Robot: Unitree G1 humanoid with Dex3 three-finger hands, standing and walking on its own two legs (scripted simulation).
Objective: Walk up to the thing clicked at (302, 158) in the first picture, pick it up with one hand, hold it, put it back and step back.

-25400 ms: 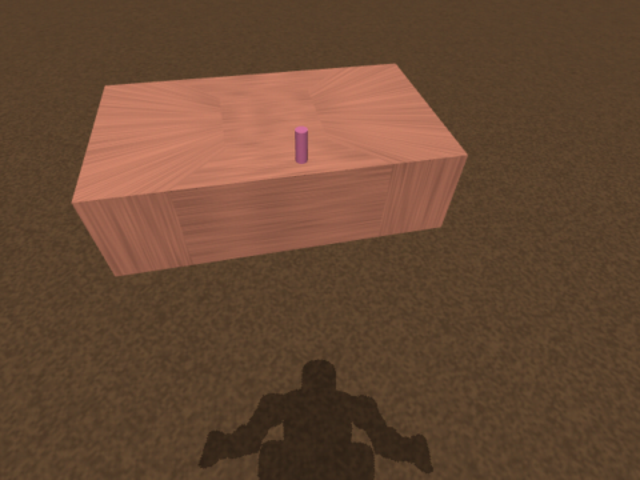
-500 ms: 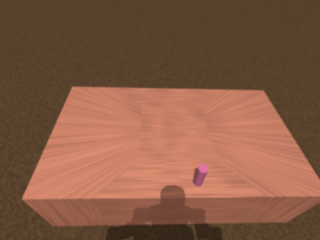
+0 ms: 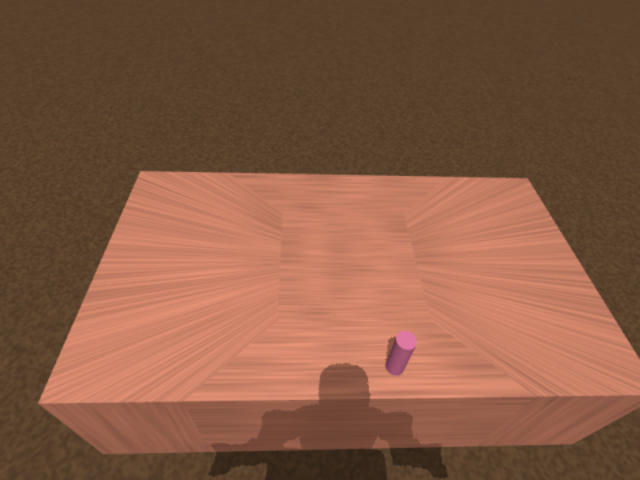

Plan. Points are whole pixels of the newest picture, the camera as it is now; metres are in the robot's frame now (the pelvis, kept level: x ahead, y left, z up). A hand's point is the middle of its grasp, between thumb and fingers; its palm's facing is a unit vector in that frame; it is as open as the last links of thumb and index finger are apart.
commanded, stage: stand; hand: right
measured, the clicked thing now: (400, 354) +0.44 -0.19 -0.33
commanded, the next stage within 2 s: none
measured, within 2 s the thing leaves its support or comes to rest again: neither
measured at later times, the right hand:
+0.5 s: hand out of the picture +0.07 -0.25 -0.15, palm faces +0.00 +0.94 -0.35, open 9.3 cm
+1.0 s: hand out of the picture +0.08 -0.26 -0.16, palm faces -0.02 +0.94 -0.35, open 7.4 cm
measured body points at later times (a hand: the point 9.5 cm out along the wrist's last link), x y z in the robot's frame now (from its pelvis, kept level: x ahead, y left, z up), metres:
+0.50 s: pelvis +0.00 +0.00 +0.00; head +0.00 +0.01 +0.45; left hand +0.07 +0.30 -0.14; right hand +0.07 -0.30 -0.13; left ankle +0.02 +0.11 -0.75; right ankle -0.01 -0.14 -0.75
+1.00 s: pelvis +0.01 +0.00 +0.00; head +0.02 +0.00 +0.45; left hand +0.07 +0.29 -0.14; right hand +0.08 -0.30 -0.13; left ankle +0.02 +0.11 -0.75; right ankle -0.01 -0.14 -0.75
